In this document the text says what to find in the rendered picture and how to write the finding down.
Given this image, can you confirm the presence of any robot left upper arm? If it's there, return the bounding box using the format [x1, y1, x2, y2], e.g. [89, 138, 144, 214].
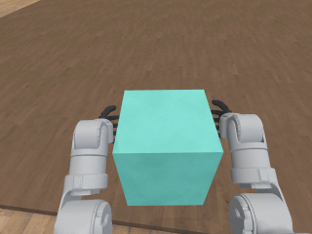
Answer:
[55, 199, 113, 234]

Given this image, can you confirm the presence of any robot left hand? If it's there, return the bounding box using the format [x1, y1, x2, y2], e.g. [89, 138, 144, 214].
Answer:
[98, 105, 120, 143]

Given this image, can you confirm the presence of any robot right forearm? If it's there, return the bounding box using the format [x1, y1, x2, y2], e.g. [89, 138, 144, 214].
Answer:
[218, 112, 293, 228]

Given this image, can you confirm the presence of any robot right upper arm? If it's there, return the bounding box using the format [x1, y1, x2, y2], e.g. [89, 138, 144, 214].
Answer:
[229, 193, 310, 234]

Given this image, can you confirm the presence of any robot right hand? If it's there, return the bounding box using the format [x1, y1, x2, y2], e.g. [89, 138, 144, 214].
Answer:
[211, 99, 232, 138]

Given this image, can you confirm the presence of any robot left forearm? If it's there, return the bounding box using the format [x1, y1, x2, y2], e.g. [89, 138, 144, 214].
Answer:
[54, 118, 114, 234]

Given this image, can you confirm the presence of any carton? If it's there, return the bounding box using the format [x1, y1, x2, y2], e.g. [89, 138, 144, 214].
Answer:
[112, 90, 223, 206]

